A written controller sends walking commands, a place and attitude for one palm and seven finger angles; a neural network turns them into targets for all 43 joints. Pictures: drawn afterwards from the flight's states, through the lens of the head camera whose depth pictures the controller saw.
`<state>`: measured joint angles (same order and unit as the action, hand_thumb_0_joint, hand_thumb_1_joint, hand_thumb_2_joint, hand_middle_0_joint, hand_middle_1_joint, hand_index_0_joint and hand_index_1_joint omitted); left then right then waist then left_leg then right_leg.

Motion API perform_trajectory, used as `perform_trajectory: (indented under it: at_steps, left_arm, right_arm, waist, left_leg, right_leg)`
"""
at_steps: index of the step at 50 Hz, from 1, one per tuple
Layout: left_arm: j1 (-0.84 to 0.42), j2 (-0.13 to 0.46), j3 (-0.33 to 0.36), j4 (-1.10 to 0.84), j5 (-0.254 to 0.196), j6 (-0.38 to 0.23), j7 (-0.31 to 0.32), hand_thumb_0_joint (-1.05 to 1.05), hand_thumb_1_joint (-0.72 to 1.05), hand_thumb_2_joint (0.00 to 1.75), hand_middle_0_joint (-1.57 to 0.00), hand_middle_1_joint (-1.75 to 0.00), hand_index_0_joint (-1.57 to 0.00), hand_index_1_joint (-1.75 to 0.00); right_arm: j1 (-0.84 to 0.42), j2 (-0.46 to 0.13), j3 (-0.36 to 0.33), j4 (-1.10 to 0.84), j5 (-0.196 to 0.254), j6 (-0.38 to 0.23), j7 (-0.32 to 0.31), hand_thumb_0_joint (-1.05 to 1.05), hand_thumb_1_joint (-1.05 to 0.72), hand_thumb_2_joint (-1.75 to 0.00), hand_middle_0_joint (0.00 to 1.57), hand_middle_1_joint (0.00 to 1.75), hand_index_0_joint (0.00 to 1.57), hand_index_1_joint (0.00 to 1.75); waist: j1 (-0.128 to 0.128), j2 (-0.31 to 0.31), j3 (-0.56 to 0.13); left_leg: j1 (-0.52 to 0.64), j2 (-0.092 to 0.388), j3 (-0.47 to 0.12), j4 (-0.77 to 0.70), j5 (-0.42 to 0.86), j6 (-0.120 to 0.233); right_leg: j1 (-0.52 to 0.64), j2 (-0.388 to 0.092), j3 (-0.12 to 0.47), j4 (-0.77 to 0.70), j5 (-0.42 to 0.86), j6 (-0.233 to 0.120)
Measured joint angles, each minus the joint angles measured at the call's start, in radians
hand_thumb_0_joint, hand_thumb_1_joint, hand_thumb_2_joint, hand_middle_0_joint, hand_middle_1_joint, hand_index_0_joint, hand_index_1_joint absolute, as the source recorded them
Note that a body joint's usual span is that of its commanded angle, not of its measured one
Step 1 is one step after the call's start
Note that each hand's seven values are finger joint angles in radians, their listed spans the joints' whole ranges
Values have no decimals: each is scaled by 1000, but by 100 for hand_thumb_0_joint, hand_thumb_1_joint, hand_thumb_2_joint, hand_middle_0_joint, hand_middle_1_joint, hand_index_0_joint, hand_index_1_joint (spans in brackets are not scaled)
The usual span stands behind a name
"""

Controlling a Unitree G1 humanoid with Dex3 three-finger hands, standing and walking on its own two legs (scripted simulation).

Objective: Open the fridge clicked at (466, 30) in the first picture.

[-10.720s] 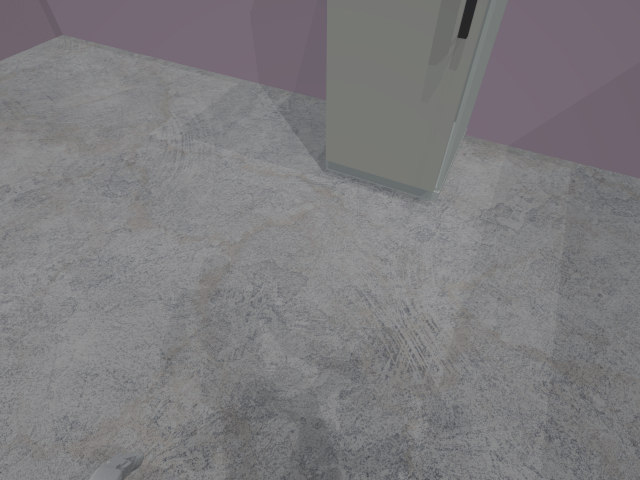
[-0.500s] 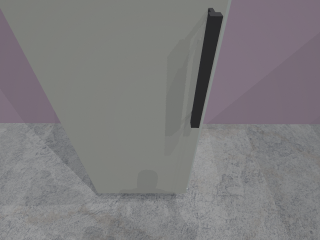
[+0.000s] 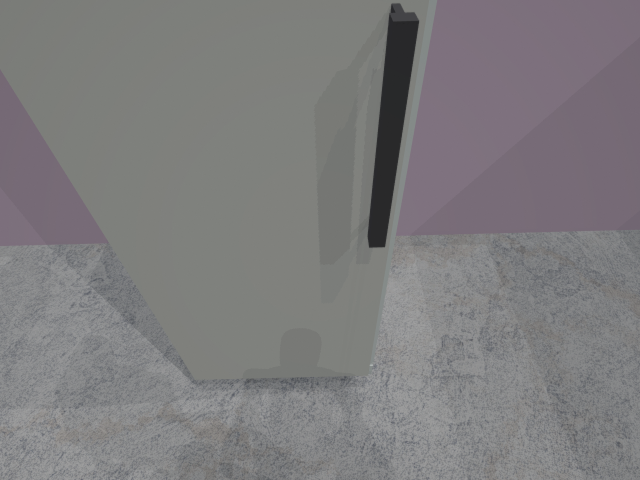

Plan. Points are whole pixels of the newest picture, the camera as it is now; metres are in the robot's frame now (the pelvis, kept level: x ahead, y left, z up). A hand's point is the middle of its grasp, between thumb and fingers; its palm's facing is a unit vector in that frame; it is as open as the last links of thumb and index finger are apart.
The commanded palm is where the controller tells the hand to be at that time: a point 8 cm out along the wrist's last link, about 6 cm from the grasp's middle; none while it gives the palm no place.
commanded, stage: look again from close up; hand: right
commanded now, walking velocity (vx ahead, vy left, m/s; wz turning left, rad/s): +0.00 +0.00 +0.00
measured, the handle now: (384, 146) +0.52 -0.06 +0.17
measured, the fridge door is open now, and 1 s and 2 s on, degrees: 0 0 0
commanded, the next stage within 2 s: raise the hand to about handle height in 1.64 s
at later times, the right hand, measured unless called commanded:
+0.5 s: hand out of the picture -0.03 -0.14 -0.18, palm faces +0.01 +0.99 -0.16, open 7.4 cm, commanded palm none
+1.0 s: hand out of the picture -0.02 -0.13 -0.18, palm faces +0.03 +0.99 -0.14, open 7.4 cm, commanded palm none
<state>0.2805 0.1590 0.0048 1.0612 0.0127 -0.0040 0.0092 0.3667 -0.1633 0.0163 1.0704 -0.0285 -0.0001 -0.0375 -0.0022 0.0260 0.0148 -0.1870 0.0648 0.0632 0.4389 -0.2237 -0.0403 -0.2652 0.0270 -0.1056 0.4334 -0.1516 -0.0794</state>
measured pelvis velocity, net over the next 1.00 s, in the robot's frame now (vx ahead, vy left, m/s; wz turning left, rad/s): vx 0.00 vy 0.02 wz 0.00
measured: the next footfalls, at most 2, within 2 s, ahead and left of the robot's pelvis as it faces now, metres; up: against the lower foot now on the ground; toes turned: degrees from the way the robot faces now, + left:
none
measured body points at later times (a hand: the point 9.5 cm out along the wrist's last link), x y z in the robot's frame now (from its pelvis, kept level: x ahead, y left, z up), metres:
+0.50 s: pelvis +0.00 +0.01 +0.00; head +0.00 +0.00 +0.45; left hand -0.01 +0.23 -0.15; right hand -0.03 -0.20 -0.16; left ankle +0.01 +0.15 -0.74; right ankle +0.06 -0.07 -0.74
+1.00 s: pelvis +0.00 +0.02 +0.00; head +0.00 +0.01 +0.45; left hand -0.01 +0.23 -0.15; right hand -0.02 -0.18 -0.17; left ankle +0.01 +0.15 -0.74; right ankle +0.06 -0.07 -0.74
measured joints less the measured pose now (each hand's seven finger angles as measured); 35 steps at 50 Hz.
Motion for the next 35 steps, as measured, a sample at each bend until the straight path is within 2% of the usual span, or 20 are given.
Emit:
perform_trajectory:
  at_steps: [35]
  left_arm:
    - [33,-44,-2,50,0,3,4,1,91,89,-20,-30,-20,-30]
  right_arm:
    - [-1,35,-4,13,4,-10,-4,0,-91,-90,19,30,19,30]
  waist:
    - [8,-3,2]
  left_leg:
    - [-7,-28,9,-1,4,24]
  right_leg:
    - [-7,-27,12,-2,10,29]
